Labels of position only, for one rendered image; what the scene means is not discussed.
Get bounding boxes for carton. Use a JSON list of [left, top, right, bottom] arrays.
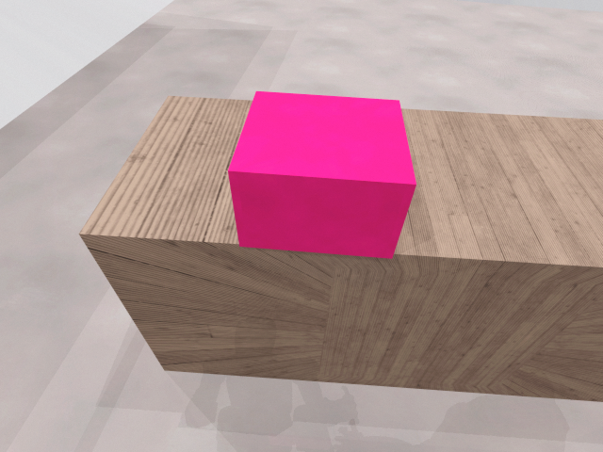
[[228, 91, 416, 259]]

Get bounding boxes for pedestal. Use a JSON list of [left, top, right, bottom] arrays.
[[79, 96, 603, 402]]

